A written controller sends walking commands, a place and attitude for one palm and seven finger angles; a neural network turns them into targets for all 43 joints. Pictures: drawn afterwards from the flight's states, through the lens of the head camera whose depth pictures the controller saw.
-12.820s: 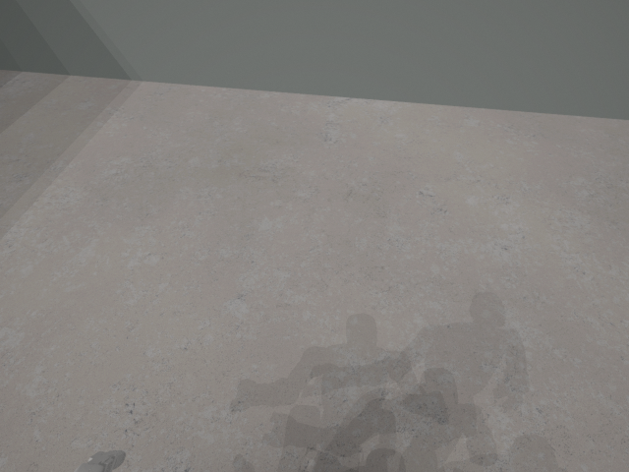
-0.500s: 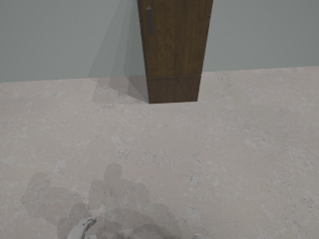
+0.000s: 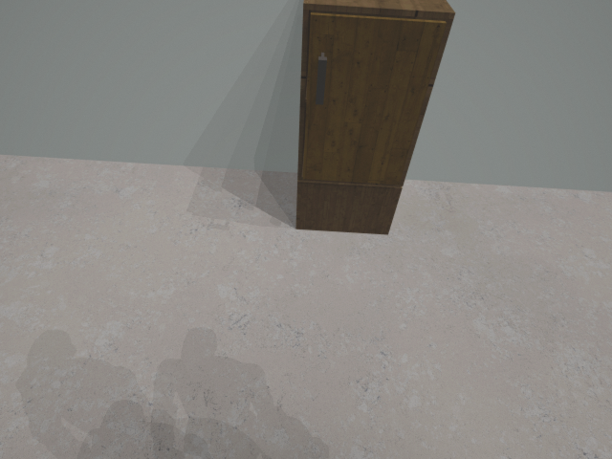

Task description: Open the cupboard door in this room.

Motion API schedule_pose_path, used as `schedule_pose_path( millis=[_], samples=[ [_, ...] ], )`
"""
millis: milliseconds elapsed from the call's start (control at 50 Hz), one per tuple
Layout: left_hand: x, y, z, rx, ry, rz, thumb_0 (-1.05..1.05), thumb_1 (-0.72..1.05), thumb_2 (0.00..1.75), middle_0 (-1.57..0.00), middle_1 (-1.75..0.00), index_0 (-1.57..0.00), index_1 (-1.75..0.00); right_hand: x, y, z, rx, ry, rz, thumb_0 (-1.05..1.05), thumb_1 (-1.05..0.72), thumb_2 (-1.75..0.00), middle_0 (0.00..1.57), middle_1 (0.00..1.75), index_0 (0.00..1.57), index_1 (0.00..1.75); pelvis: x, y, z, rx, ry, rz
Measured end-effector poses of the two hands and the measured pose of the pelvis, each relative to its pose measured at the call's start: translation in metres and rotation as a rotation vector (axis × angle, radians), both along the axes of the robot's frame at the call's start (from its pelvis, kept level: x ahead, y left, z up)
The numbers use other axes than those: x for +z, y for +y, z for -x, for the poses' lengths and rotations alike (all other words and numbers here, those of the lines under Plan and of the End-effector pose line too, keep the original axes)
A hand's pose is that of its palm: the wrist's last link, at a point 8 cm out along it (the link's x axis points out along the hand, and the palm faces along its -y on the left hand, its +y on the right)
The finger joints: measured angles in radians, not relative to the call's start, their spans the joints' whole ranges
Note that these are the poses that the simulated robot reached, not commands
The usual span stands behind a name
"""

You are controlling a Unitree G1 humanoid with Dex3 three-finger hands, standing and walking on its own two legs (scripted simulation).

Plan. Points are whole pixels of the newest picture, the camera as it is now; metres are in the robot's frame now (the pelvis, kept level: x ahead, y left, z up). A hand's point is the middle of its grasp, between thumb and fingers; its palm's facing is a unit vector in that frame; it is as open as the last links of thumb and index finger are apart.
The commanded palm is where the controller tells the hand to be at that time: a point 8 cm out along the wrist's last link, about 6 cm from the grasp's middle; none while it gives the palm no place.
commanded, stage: stand and wait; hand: left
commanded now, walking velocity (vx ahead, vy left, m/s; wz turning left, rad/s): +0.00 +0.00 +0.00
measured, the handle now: (321, 78) +1.17 +0.05 -0.03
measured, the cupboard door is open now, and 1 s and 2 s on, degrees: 0 0 0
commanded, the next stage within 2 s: look at it before walking up in 0.32 s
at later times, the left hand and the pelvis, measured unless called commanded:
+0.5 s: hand out of the picture +0.00 +0.16 -0.18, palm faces +0.02 -0.98 -0.17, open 7.3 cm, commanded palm none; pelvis +0.01 +0.01 +0.00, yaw -1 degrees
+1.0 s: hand out of the picture +0.00 +0.15 -0.18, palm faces +0.02 -0.99 -0.17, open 7.4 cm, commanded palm none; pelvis +0.01 -0.01 +0.00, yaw -1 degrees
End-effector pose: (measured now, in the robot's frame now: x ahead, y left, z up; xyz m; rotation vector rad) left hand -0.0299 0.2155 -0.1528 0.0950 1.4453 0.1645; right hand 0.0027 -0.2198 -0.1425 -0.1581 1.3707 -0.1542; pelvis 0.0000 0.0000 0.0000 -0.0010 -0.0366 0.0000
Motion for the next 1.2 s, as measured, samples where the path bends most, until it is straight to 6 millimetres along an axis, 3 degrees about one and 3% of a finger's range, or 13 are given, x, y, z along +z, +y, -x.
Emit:
schedule_pose_path(
  millis=[100,180,500,780,1200],
  samples=[
    [0.002,-0.004,0.014,0.0,0.06,0.015,0.0,0.91,0.89,-0.2,-0.3,-0.2,-0.3,-0.001,0.006,-0.001,-0.007,0.012,-0.006,0.01,-0.93,-0.9,0.2,0.3,0.2,0.3,0.001,0.004,-0.005,-0.005,0.003,-0.001],
    [0.002,-0.006,0.014,-0.001,0.07,0.018,0.0,0.91,0.89,-0.2,-0.3,-0.2,-0.3,-0.003,0.012,0.003,-0.013,0.029,-0.018,0.01,-0.93,-0.9,0.2,0.3,0.2,0.3,0.0,0.006,-0.009,-0.007,0.002,-0.001],
    [0.003,-0.001,-0.029,-0.04,-0.022,-0.011,0.01,0.91,0.89,-0.2,-0.3,-0.2,-0.3,-0.009,0.031,0.022,-0.06,0.068,-0.07,0.0,-0.91,-0.9,0.2,0.3,0.2,0.3,-0.001,0.005,-0.014,-0.015,-0.001,-0.005],
    [0.004,-0.007,-0.027,-0.044,-0.019,-0.013,0.0,0.91,0.89,-0.2,-0.3,-0.2,-0.3,-0.008,0.019,0.03,-0.072,0.085,-0.058,0.0,-0.91,-0.9,0.2,0.3,0.2,0.3,-0.001,0.0,-0.012,-0.019,0.001,-0.007],
    [0.002,-0.01,-0.025,-0.057,0.013,-0.014,0.0,0.9,0.89,-0.2,-0.3,-0.2,-0.3,-0.014,-0.006,0.017,-0.097,0.035,-0.034,0.0,-0.91,-0.9,0.2,0.3,0.2,0.3,-0.007,-0.012,-0.013,-0.066,0.015,-0.008]
  ],
)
